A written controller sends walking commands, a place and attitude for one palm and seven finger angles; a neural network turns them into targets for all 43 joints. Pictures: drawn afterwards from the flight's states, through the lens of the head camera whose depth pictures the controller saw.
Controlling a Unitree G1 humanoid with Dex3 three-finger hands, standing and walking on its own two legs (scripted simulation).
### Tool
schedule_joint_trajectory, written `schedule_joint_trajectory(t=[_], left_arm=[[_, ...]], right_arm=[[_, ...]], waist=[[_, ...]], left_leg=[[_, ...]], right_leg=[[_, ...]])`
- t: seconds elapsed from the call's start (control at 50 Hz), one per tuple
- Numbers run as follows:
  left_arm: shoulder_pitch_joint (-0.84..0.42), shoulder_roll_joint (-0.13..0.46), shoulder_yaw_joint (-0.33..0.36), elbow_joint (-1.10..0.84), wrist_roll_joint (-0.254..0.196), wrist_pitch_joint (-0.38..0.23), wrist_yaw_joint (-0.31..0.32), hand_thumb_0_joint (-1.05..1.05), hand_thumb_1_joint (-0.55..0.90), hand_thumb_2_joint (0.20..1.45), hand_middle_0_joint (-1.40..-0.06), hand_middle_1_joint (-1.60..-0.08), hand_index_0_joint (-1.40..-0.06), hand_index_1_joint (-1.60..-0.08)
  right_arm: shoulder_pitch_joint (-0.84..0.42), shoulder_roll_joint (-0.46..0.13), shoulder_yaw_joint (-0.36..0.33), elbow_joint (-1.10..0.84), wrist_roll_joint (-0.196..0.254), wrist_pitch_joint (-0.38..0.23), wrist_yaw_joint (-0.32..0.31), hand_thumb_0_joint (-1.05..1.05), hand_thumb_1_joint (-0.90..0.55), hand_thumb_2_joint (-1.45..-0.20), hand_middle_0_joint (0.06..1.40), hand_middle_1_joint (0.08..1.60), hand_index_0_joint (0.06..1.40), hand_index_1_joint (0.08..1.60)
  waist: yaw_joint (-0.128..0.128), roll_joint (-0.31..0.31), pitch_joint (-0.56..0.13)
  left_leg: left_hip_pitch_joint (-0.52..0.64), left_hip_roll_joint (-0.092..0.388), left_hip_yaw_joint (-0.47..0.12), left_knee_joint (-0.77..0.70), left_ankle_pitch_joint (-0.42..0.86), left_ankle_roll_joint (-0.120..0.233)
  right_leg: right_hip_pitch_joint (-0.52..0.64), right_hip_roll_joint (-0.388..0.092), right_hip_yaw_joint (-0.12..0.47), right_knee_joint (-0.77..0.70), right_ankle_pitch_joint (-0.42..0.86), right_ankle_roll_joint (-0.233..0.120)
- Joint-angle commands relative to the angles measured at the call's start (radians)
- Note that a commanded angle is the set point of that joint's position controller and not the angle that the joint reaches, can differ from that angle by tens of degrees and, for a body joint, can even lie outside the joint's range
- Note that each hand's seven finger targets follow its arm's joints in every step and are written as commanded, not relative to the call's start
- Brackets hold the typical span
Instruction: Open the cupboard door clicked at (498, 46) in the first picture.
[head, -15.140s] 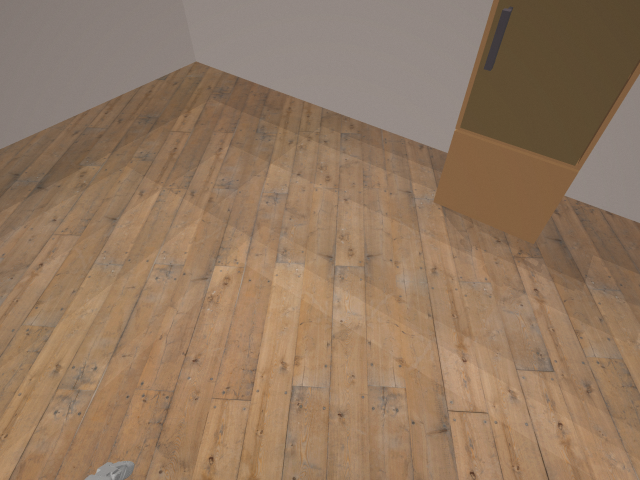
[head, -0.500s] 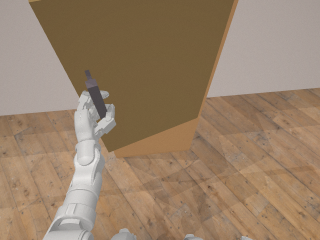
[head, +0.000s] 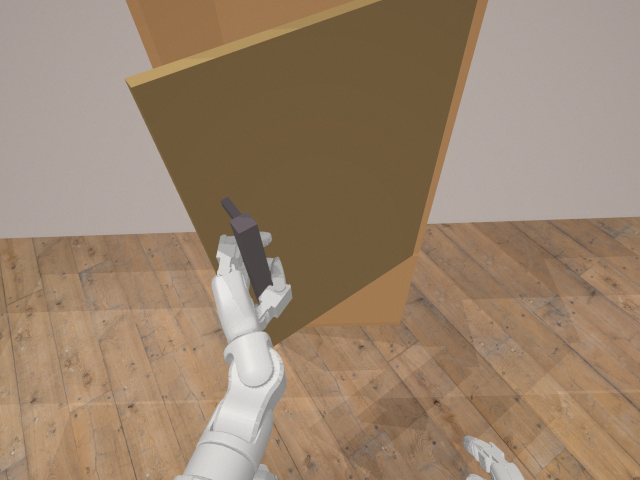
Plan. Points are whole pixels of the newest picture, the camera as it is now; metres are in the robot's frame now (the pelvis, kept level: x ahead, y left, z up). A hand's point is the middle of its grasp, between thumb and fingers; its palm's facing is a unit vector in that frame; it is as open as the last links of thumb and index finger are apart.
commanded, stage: pull the door open along its arc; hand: left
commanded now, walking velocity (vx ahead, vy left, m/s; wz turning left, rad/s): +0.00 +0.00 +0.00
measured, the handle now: (249, 257) +0.39 +0.10 +0.06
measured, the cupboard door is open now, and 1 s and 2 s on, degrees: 34 36 40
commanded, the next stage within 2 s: open thumb and fingers to let go in 0.06 s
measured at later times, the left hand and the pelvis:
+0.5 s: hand (288, 295) +0.33 +0.05 +0.05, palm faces +0.35 -0.94 -0.04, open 8.6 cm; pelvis +0.00 -0.01 +0.00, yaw +1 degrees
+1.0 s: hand (286, 296) +0.33 +0.05 +0.05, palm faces +0.28 -0.96 -0.04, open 14.5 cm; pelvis -0.01 +0.02 +0.00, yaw +0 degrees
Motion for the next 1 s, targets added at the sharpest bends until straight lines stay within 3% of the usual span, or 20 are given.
schedule_joint_trajectory(t=[0.0,0.04,0.12,0.14,0.16,0.24,0.3,0.42,0.44,0.52,0.54,0.58,0.86,0.92,0.94,0.98], left_arm=[[-0.062,-0.12,-0.076,-0.252,0.006,-0.047,0.002,0.0,0.9,0.9,-0.4,-1.35,-0.4,-1.35],[0.001,-0.148,-0.111,-0.283,0.002,-0.036,-0.006,0.0,0.9,0.9,-0.4,-1.35,-0.4,-1.35],[-0.142,-0.083,-0.045,-0.256,0.001,-0.036,0.023,0.0,0.9,0.9,-0.4,-1.35,-0.4,-1.35],[-0.232,-0.037,-0.01,-0.245,0.005,-0.043,0.035,0.0,0.9,0.9,-0.4,-1.35,-0.4,-1.35],[-0.229,-0.048,-0.007,-0.237,0.003,-0.047,0.038,0.0,0.83,0.87,-0.395,-1.342,-0.395,-1.342],[-0.167,-0.058,-0.009,-0.226,0.007,-0.054,0.025,0.0,0.55,0.75,-0.375,-1.313,-0.375,-1.313],[-0.163,-0.078,-0.031,-0.242,-0.001,-0.053,0.013,0.0,0.34,0.66,-0.36,-1.29,-0.36,-1.29],[-0.203,-0.048,0.004,-0.209,-0.025,-0.052,0.008,0.0,-0.08,0.48,-0.33,-1.245,-0.33,-1.245],[-0.214,-0.044,0.001,-0.217,-0.019,-0.052,0.009,0.0,-0.15,0.45,-0.325,-1.237,-0.325,-1.237],[-0.219,-0.067,-0.011,-0.197,-0.011,-0.056,0.014,0.0,-0.43,0.33,-0.305,-1.207,-0.305,-1.207],[-0.195,-0.068,-0.011,-0.193,-0.007,-0.052,0.014,0.0,-0.5,0.3,-0.3,-1.2,-0.3,-1.2],[-0.209,-0.084,-0.024,-0.19,-0.005,-0.051,0.017,0.0,-0.5,0.3,-0.3,-1.2,-0.3,-1.2],[-0.237,-0.11,-0.033,-0.194,-0.001,-0.028,0.052,0.0,-0.5,0.3,-0.183,-0.5,-0.183,-0.5],[-0.239,-0.118,-0.033,-0.186,-0.006,-0.021,0.058,0.0,-0.5,0.3,-0.158,-0.35,-0.158,-0.35],[-0.236,-0.119,-0.032,-0.184,-0.003,-0.019,0.059,0.0,-0.5,0.3,-0.15,-0.3,-0.15,-0.3],[-0.259,-0.141,-0.046,-0.161,-0.003,-0.014,0.064,0.0,-0.5,0.3,-0.15,-0.3,-0.15,-0.3]], right_arm=[[-0.079,-0.081,-0.023,-0.151,0.006,-0.067,-0.004,0.0,-0.9,-0.9,0.2,0.3,0.2,0.3],[-0.094,-0.078,-0.022,-0.159,0.009,-0.081,-0.001,0.0,-0.9,-0.9,0.2,0.3,0.2,0.3],[-0.101,-0.081,-0.015,-0.127,0.002,-0.089,-0.019,0.0,-0.9,-0.9,0.2,0.3,0.2,0.3],[-0.101,-0.086,-0.014,-0.106,0.001,-0.089,-0.029,0.0,-0.9,-0.9,0.2,0.3,0.2,0.3],[-0.108,-0.082,-0.017,-0.104,-0.003,-0.088,-0.031,0.0,-0.9,-0.9,0.2,0.3,0.2,0.3],[-0.103,-0.079,-0.02,-0.109,-0.003,-0.088,-0.028,0.0,-0.9,-0.9,0.2,0.3,0.2,0.3],[-0.097,-0.079,-0.022,-0.12,-0.003,-0.084,-0.024,0.0,-0.9,-0.9,0.2,0.3,0.2,0.3],[-0.107,-0.083,-0.02,-0.113,0.001,-0.074,-0.038,0.0,-0.9,-0.9,0.2,0.3,0.2,0.3],[-0.109,-0.085,-0.022,-0.112,0.002,-0.072,-0.038,0.0,-0.9,-0.9,0.2,0.3,0.2,0.3],[-0.104,-0.082,-0.022,-0.111,-0.001,-0.071,-0.034,0.0,-0.9,-0.9,0.2,0.3,0.2,0.3],[-0.103,-0.084,-0.024,-0.117,-0.001,-0.071,-0.033,0.0,-0.9,-0.9,0.2,0.3,0.2,0.3],[-0.1,-0.082,-0.023,-0.115,-0.002,-0.072,-0.031,0.0,-0.9,-0.9,0.2,0.3,0.2,0.3],[-0.106,-0.084,-0.024,-0.118,-0.002,-0.087,-0.021,0.0,-0.9,-0.9,0.2,0.3,0.2,0.3],[-0.112,-0.082,-0.02,-0.117,0.0,-0.09,-0.019,0.0,-0.9,-0.9,0.2,0.3,0.2,0.3],[-0.116,-0.085,-0.022,-0.119,0.002,-0.091,-0.018,0.0,-0.9,-0.9,0.2,0.3,0.2,0.3],[-0.122,-0.084,-0.018,-0.114,-0.001,-0.096,-0.013,0.0,-0.9,-0.9,0.2,0.3,0.2,0.3]], waist=[[0.009,-0.154,-0.245],[0.013,-0.15,-0.247],[-0.009,-0.18,-0.188],[-0.024,-0.19,-0.164],[-0.012,-0.155,-0.183],[0.008,-0.151,-0.253],[0.005,-0.158,-0.278],[-0.006,-0.214,-0.238],[-0.002,-0.186,-0.245],[-0.004,-0.171,-0.252],[0.007,-0.165,-0.262],[0.0,-0.165,-0.267],[0.013,-0.128,-0.267],[0.01,-0.15,-0.249],[0.019,-0.128,-0.246],[0.01,-0.125,-0.224]], left_leg=[[0.173,-0.07,0.015,-0.047,0.237,0.059],[0.179,-0.072,0.011,-0.045,0.246,0.059],[0.132,-0.076,-0.003,-0.024,0.179,0.056],[0.119,-0.074,-0.011,-0.018,0.166,0.059],[0.114,-0.078,-0.009,-0.013,0.159,0.057],[0.13,-0.078,-0.009,-0.012,0.215,0.057],[0.137,-0.079,-0.003,-0.007,0.229,0.057],[0.104,-0.081,-0.013,-0.006,0.187,0.056],[0.11,-0.08,-0.014,-0.008,0.199,0.057],[0.126,-0.078,-0.009,-0.005,0.204,0.058],[0.125,-0.078,-0.01,-0.008,0.217,0.059],[0.133,-0.078,-0.005,-0.006,0.22,0.06],[0.152,-0.071,0.0,-0.017,0.216,0.059],[0.148,-0.071,-0.001,-0.02,0.198,0.057],[0.149,-0.07,-0.003,-0.022,0.202,0.057],[0.15,-0.07,-0.003,-0.019,0.18,0.059]], right_leg=[[0.184,-0.026,0.078,-0.199,0.591,0.074],[0.199,-0.029,0.079,-0.202,0.615,0.073],[0.143,-0.052,0.123,-0.231,0.531,0.091],[0.121,-0.054,0.132,-0.238,0.492,0.091],[0.121,-0.058,0.146,-0.234,0.48,0.091],[0.159,-0.053,0.126,-0.191,0.592,0.086],[0.174,-0.055,0.118,-0.177,0.655,0.093],[0.172,-0.068,0.147,-0.207,0.613,0.106],[0.169,-0.062,0.138,-0.197,0.604,0.097],[0.14,-0.054,0.118,-0.185,0.583,0.092],[0.148,-0.046,0.106,-0.176,0.583,0.084],[0.14,-0.045,0.101,-0.172,0.593,0.086],[0.094,-0.01,0.054,-0.158,0.457,0.056],[0.083,-0.007,0.048,-0.164,0.416,0.056],[0.08,0.0,0.043,-0.159,0.391,0.046],[0.042,0.004,0.033,-0.16,0.34,0.044]])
